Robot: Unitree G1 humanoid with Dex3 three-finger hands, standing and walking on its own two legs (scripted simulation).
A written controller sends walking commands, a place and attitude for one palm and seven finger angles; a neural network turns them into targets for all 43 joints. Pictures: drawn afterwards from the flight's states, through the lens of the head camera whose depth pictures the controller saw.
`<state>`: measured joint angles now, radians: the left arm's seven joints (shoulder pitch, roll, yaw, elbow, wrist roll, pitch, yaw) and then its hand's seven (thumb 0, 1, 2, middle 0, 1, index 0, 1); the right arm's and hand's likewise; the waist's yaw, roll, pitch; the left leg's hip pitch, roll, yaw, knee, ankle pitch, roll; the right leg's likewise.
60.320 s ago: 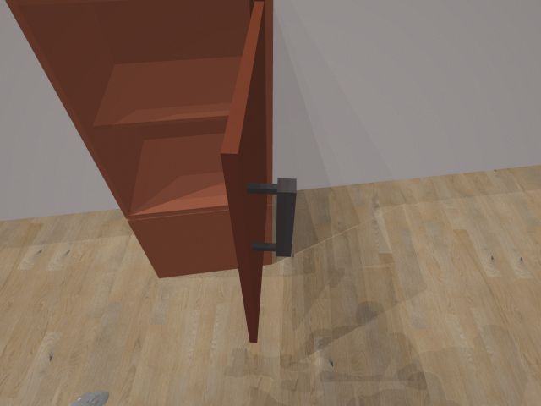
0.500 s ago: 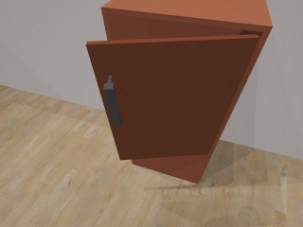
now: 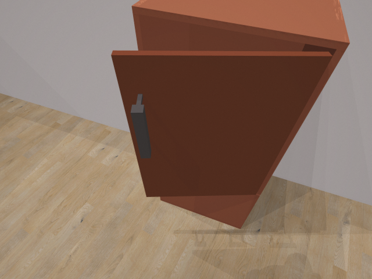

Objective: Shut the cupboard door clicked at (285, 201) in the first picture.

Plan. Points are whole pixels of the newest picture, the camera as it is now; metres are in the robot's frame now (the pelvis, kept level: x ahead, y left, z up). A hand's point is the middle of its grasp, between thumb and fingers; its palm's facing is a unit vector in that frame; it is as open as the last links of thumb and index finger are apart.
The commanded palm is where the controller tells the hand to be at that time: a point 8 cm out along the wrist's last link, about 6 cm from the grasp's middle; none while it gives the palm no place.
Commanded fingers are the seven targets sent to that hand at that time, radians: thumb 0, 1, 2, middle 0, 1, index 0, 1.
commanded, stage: look again from close up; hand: left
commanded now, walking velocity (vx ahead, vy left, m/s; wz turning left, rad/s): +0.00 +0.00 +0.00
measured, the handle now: (143, 127) +0.43 +0.14 +0.08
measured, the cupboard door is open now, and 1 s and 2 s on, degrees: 22 22 22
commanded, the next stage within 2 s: raise the hand and make a fist in 0.52 s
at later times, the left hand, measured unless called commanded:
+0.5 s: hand out of the picture +0.01 +0.14 -0.17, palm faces +0.01 -0.98 -0.19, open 7.4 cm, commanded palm none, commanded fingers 0.00 0.90 0.90 -0.20 -0.30 -0.20 -0.30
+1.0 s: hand (133, 270) +0.15 +0.12 -0.04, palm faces +0.09 -1.00 +0.00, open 6.4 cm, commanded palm +0.11 +0.19 -0.03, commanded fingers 0.00 0.90 0.90 -0.55 -0.68 -0.55 -0.68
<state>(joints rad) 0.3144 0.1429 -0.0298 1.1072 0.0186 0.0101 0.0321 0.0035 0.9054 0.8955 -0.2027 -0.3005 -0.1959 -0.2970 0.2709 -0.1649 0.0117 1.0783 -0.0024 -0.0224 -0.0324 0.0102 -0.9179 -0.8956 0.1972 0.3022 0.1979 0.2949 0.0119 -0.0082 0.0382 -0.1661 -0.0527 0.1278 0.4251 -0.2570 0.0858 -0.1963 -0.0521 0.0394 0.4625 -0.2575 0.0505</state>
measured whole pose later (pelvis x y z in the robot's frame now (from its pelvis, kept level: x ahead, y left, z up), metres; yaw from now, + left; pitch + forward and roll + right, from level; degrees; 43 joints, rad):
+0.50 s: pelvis +0.01 -0.03 +0.00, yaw +1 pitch +0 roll +0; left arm 0.27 0.15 -0.02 1.11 0.02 -0.01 0.03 0.01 0.91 0.90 -0.20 -0.30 -0.20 -0.30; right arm 0.28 -0.15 0.01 1.12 0.00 -0.02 -0.03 0.01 -0.91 -0.90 0.20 0.30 0.20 0.29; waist 0.00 0.00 0.03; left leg -0.15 -0.02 0.10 0.41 -0.25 0.04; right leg -0.18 -0.02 0.01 0.45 -0.26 0.01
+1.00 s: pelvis -0.03 -0.07 -0.07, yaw +4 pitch +11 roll +1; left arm 0.43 0.17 0.14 0.13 -0.25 -0.51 -0.30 0.01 0.91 0.90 -0.38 -0.50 -0.38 -0.49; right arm 0.15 -0.28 -0.09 0.53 0.02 -0.26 -0.01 0.01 -0.90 -0.90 0.20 0.30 0.20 0.29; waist 0.01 -0.04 -0.13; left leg -0.76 0.01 0.03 1.05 -0.47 -0.01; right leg -0.76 -0.01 -0.06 1.08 -0.51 -0.05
